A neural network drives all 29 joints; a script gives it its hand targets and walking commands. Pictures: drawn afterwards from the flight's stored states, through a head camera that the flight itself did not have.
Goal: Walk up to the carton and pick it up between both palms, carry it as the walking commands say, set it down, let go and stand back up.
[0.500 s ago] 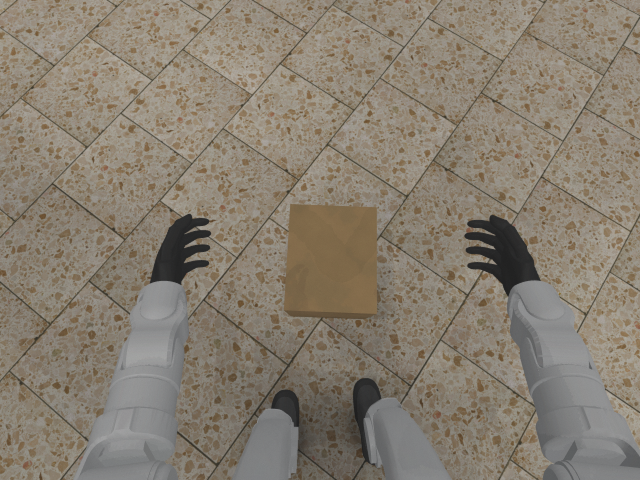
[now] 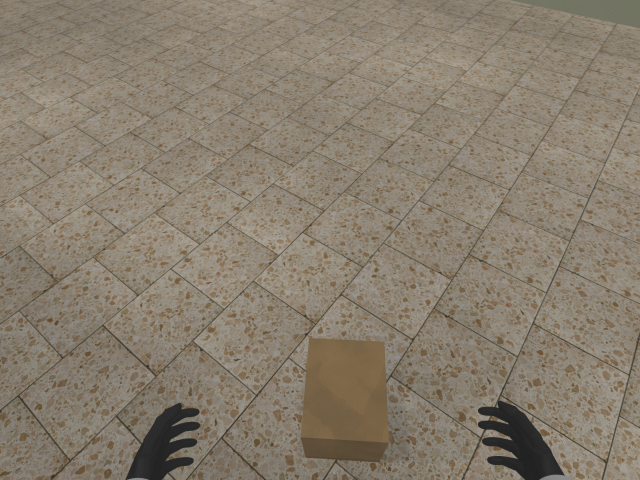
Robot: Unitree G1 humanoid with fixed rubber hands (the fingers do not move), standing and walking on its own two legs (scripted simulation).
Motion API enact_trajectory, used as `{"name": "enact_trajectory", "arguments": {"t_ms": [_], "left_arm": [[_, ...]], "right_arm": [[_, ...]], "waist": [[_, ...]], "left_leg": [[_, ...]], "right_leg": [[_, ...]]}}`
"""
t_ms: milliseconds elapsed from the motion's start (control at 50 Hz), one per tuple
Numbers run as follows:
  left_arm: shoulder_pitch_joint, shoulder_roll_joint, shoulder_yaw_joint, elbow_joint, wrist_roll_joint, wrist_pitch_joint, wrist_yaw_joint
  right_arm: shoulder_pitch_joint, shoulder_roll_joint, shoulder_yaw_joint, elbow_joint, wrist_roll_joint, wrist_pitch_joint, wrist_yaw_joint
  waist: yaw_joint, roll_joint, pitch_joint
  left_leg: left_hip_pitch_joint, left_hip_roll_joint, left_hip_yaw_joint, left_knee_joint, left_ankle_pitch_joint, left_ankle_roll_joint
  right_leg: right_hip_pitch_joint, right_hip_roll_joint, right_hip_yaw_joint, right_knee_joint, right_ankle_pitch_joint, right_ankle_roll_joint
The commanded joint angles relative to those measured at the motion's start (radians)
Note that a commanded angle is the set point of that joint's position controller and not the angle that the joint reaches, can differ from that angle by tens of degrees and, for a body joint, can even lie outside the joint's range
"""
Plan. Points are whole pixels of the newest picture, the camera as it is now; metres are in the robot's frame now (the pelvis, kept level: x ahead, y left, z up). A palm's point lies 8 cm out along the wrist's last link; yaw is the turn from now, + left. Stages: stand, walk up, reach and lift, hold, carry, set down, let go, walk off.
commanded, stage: let go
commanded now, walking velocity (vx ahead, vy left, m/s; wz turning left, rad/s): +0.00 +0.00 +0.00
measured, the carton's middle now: (344, 400) +0.42 -0.03 -0.66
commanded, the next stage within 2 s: stand in 0.38 s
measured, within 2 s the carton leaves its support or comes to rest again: neither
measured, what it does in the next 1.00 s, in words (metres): stands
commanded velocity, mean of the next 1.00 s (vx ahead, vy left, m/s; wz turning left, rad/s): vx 0.00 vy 0.00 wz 0.00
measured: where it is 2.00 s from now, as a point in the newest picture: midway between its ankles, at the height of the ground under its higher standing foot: outside the picture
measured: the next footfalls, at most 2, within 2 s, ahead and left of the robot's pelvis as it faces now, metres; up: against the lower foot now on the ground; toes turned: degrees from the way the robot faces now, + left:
none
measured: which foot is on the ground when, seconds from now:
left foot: down 0.00-1.00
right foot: down 0.00-1.00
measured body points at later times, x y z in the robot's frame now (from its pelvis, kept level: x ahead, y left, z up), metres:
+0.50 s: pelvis +0.00 -0.01 +0.00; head +0.00 -0.01 +0.44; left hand +0.16 +0.25 -0.09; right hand +0.16 -0.27 -0.09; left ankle -0.03 +0.11 -0.74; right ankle -0.01 -0.12 -0.74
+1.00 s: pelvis +0.02 -0.01 +0.00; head +0.02 -0.01 +0.45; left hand +0.14 +0.29 -0.10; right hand +0.15 -0.30 -0.10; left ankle -0.03 +0.11 -0.74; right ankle -0.01 -0.12 -0.74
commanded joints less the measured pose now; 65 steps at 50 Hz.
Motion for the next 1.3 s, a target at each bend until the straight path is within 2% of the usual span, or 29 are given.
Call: {"name": "enact_trajectory", "arguments": {"t_ms": [0, 100, 220, 360, 380, 420, 460, 560, 700, 960, 1280], "left_arm": [[-0.025, 0.076, 0.01, -0.115, -0.002, 0.016, -0.009], [-0.037, 0.085, 0.008, -0.132, 0.011, 0.061, -0.017], [-0.034, 0.084, 0.007, -0.127, 0.024, 0.087, -0.019], [-0.042, 0.1, 0.0, -0.106, 0.012, 0.07, 0.003], [-0.032, 0.221, 0.035, 0.026, 0.039, 0.037, 0.044], [-0.029, 0.234, 0.031, 0.062, 0.051, 0.005, 0.063], [-0.054, 0.222, 0.03, 0.083, 0.051, -0.013, 0.065], [-0.057, 0.231, 0.023, 0.15, 0.043, -0.034, 0.061], [-0.051, 0.267, 0.016, 0.229, 0.041, -0.043, 0.075], [-0.071, 0.287, 0.009, 0.326, 0.034, -0.049, 0.081], [-0.091, 0.305, 0.004, 0.403, 0.029, -0.053, 0.075]], "right_arm": [[-0.043, -0.106, -0.03, -0.108, -0.006, 0.016, 0.004], [-0.058, -0.11, -0.039, -0.108, -0.02, 0.065, 0.011], [-0.059, -0.112, -0.043, -0.109, -0.016, 0.091, 0.009], [-0.072, -0.115, -0.023, -0.13, -0.028, 0.152, -0.023], [-0.103, -0.225, -0.051, -0.001, -0.028, 0.083, -0.072], [-0.08, -0.213, -0.045, 0.042, -0.04, 0.024, -0.089], [-0.084, -0.209, -0.039, 0.079, -0.043, -0.006, -0.086], [-0.094, -0.234, -0.035, 0.151, -0.037, -0.032, -0.082], [-0.079, -0.272, -0.026, 0.238, -0.036, -0.045, -0.093], [-0.091, -0.297, -0.013, 0.326, -0.03, -0.055, -0.1], [-0.108, -0.319, -0.004, 0.406, -0.028, -0.066, -0.1]], "waist": [[0.0, 0.027, -0.047], [-0.006, 0.005, 0.034], [-0.005, 0.0, 0.031], [0.025, -0.002, 0.001], [0.029, 0.033, -0.001], [0.013, 0.005, -0.003], [0.01, 0.001, -0.018], [0.013, 0.001, -0.101], [0.01, -0.007, -0.114], [0.013, 0.002, -0.096], [0.015, 0.0, -0.061]], "left_leg": [[0.009, 0.014, 0.028, -0.103, 0.164, -0.037], [0.025, 0.016, 0.035, -0.119, 0.1, -0.03], [0.061, 0.014, 0.037, -0.107, 0.166, -0.02], [0.077, 0.016, 0.052, -0.061, 0.211, -0.02], [-0.05, 0.044, 0.016, -0.022, 0.088, -0.046], [-0.02, 0.054, -0.009, -0.029, -0.009, -0.038], [-0.016, 0.063, -0.028, -0.029, -0.02, -0.029], [0.022, 0.081, -0.039, -0.012, 0.182, -0.025], [0.065, 0.094, -0.051, -0.012, 0.305, -0.021], [0.075, 0.105, -0.063, -0.043, 0.354, -0.014], [0.068, 0.115, -0.079, -0.106, 0.257, -0.004]], "right_leg": [[0.15, 0.014, -0.048, -0.039, 0.154, 0.005], [0.167, 0.012, -0.053, -0.04, 0.099, 0.007], [0.181, 0.013, -0.05, -0.034, 0.139, 0.011], [0.167, 0.031, -0.025, -0.009, 0.141, 0.014], [0.048, -0.055, 0.011, -0.018, 0.095, 0.033], [-0.017, -0.074, 0.056, -0.045, -0.025, 0.014], [-0.034, -0.072, 0.066, -0.053, -0.069, 0.004], [0.04, -0.08, 0.055, -0.008, 0.178, 0.002], [0.075, -0.094, 0.059, -0.003, 0.29, -0.002], [0.112, -0.105, 0.061, -0.021, 0.32, -0.008], [0.12, -0.118, 0.073, -0.078, 0.228, -0.013]]}}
